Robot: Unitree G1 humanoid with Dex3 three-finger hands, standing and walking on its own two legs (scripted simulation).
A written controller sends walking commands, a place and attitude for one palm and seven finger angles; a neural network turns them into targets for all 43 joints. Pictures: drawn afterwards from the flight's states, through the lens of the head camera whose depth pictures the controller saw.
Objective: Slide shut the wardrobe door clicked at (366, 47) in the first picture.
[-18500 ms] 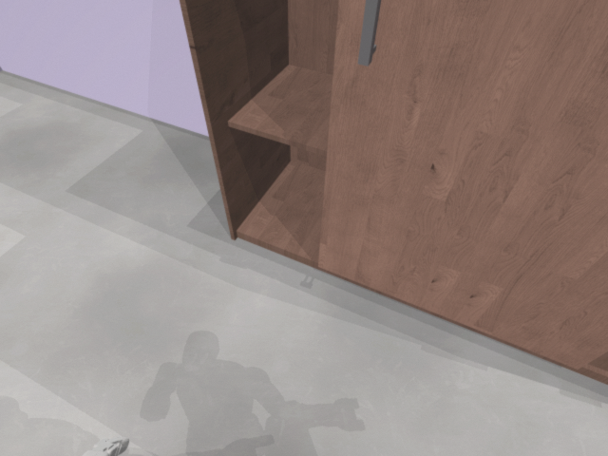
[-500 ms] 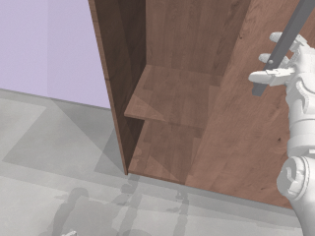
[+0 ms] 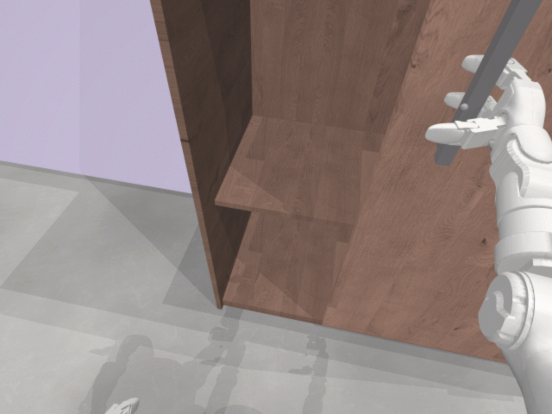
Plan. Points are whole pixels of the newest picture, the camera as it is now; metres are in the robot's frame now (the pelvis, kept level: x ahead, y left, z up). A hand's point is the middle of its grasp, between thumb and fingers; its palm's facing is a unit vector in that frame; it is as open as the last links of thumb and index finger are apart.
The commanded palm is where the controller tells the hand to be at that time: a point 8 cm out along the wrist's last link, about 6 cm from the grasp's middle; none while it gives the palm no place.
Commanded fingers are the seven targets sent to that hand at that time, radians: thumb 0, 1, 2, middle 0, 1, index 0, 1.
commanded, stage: slide the fingers in behind the handle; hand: right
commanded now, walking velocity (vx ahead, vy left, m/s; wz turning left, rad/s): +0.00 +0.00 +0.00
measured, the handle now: (475, 82) +0.53 -0.20 +0.25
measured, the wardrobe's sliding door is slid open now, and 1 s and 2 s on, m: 0.38 0.38 0.38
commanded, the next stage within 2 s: grip the handle and tug to test in 0.12 s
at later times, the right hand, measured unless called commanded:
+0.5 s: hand (462, 106) +0.48 -0.18 +0.24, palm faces +0.10 +1.00 +0.01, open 12.1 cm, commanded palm +0.45 -0.22 +0.24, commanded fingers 0.00 -0.20 -0.60 0.38 1.30 0.38 1.30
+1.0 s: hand (456, 105) +0.49 -0.17 +0.24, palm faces +0.10 +0.99 +0.00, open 5.2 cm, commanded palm +0.46 -0.22 +0.24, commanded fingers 0.00 -0.90 -0.90 0.45 1.40 0.45 1.40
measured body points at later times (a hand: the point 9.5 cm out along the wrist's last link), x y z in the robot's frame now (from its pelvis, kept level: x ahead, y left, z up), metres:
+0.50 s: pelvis +0.00 +0.00 +0.00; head +0.01 +0.01 +0.45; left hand +0.06 +0.26 -0.12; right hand +0.46 -0.23 +0.25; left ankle -0.01 +0.13 -0.74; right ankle -0.01 -0.12 -0.74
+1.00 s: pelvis +0.00 +0.00 +0.00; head +0.03 +0.01 +0.45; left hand +0.05 +0.26 -0.12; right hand +0.48 -0.23 +0.24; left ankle -0.01 +0.13 -0.74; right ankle -0.01 -0.12 -0.74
